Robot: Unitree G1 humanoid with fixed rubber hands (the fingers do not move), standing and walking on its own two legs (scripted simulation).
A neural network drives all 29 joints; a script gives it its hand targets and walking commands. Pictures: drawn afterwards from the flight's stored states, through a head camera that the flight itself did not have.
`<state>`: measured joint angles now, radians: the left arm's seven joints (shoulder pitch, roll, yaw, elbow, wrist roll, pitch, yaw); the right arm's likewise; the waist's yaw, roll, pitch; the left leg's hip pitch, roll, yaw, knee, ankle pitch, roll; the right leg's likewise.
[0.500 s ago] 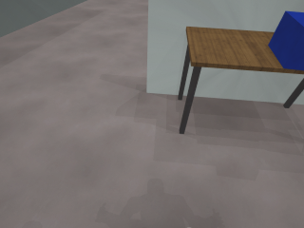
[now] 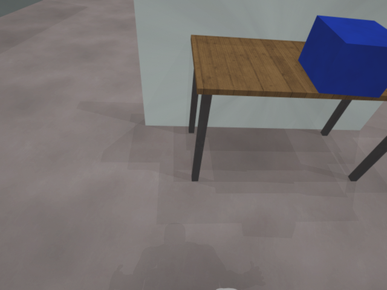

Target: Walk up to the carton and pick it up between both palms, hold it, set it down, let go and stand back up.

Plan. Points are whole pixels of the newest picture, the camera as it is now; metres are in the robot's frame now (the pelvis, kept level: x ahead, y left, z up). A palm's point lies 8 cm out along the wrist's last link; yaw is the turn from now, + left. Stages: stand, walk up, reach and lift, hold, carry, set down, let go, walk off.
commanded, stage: walk up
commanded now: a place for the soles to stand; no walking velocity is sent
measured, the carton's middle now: (347, 55) +1.04 -0.66 +0.06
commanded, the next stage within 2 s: none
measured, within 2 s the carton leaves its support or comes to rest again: neither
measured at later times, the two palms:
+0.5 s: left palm (119, 265) +0.22 +0.18 -0.09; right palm out of the picture +0.19 -0.48 -0.09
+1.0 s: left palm (191, 206) +0.38 +0.02 -0.11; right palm out of the picture +0.25 -0.70 -0.10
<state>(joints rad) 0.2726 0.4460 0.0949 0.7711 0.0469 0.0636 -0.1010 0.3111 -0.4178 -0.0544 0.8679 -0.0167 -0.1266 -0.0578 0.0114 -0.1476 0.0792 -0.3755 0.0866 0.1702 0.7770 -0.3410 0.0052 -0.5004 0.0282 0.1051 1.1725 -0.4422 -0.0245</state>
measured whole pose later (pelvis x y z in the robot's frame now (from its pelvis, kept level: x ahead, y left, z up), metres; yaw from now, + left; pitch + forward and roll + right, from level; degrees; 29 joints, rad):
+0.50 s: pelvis +0.14 -0.15 +0.00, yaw -2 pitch -2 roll +0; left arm 0.26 0.43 0.10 0.75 0.04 0.00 -0.07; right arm 0.28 -0.43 -0.03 0.90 0.01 -0.11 -0.05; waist 0.05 -0.01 0.11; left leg -0.55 0.07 0.10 0.98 -0.45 0.04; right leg -0.36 0.02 -0.09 0.80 -0.41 -0.06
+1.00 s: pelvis +0.25 -0.33 -0.03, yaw -3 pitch -2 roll +1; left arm 0.21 0.50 0.15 0.77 0.04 0.01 -0.10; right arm 0.34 -0.51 -0.08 0.95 -0.02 -0.08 -0.09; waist -0.01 -0.04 0.07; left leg -0.54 0.13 -0.10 1.26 -0.59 0.06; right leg -0.55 -0.05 -0.07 1.05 -0.46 -0.03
